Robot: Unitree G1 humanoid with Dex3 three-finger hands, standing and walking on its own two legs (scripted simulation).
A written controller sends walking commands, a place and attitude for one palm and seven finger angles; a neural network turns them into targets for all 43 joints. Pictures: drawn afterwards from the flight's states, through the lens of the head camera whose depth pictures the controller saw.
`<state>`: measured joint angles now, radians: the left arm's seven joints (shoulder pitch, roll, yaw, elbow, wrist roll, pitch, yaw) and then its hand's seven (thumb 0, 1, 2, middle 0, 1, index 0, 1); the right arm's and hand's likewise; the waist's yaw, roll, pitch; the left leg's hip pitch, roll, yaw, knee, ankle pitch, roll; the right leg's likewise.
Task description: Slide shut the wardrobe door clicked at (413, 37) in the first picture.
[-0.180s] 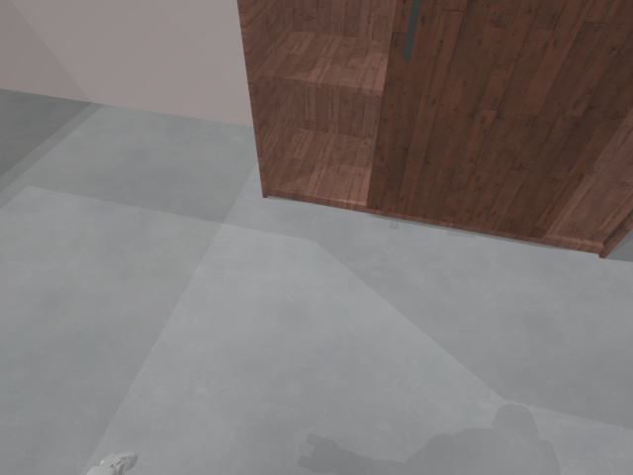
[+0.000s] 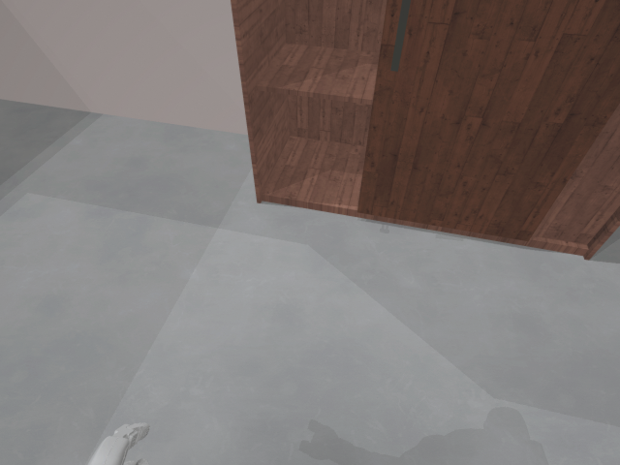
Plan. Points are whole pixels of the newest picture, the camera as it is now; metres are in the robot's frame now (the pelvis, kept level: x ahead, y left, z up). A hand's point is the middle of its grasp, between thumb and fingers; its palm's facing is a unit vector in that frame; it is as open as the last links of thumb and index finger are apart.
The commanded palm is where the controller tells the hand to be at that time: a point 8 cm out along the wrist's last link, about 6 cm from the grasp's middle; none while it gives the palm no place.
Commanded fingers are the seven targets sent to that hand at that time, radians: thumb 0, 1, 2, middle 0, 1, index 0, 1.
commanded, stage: stand and wait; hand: right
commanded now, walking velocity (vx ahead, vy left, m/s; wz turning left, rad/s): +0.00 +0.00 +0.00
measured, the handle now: (401, 28) +1.25 -0.21 +0.08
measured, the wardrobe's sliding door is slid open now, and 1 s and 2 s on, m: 0.47 0.47 0.47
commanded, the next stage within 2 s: look at it before walking up in 0.88 s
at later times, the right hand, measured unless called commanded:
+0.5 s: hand out of the picture +0.05 -0.24 -0.15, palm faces -0.02 +0.94 -0.33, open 7.4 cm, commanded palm none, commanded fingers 0.00 -0.90 -0.90 0.20 0.30 0.20 0.30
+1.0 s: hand out of the picture +0.04 -0.23 -0.15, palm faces -0.03 +0.95 -0.32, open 7.4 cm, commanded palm none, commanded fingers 0.00 -0.90 -0.90 0.20 0.30 0.20 0.30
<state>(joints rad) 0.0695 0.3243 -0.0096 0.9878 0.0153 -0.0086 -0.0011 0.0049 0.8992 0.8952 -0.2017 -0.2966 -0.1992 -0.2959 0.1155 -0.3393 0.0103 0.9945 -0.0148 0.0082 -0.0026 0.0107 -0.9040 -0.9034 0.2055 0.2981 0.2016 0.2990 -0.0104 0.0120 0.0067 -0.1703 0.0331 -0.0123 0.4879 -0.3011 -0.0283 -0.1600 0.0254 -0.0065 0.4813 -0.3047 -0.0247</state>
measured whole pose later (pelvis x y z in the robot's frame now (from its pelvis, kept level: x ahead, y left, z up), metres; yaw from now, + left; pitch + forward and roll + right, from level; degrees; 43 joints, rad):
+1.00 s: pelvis -0.03 +0.02 +0.01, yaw +0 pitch -2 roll +0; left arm 0.13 0.33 -0.01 1.11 0.01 -0.01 -0.01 0.00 0.90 0.90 -0.20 -0.30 -0.20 -0.30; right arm 0.14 -0.33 0.01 1.08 -0.01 0.00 0.00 0.01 -0.90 -0.90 0.21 0.30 0.20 0.30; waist 0.00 0.01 0.03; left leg -0.15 0.01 -0.01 0.39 -0.20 0.00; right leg -0.14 0.00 0.00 0.38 -0.21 0.00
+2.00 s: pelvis +0.06 -0.01 +0.00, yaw +4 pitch -1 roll +1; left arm 0.43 0.14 0.00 1.13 0.02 -0.08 0.02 0.00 0.90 0.90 -0.20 -0.30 -0.20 -0.30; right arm 0.36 -0.18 -0.03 1.13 -0.03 0.02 0.02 0.01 -0.91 -0.90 0.20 0.30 0.20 0.30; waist 0.02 0.04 0.01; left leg -0.41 0.02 0.04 1.06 -0.43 0.03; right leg -0.05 -0.03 -0.11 0.47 -0.41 -0.03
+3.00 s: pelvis +0.47 +0.04 +0.00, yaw +14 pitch -1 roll +1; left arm 0.44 0.08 0.02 1.14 0.03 -0.07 0.02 0.00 0.91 0.90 -0.20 -0.30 -0.20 -0.30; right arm 0.21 -0.18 -0.07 1.05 -0.03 0.02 0.02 0.01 -0.92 -0.90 0.20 0.30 0.20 0.30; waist 0.04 0.02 0.09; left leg -0.56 0.09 0.12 0.74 -0.17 0.01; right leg 0.03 -0.09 -0.31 0.36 -0.35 0.02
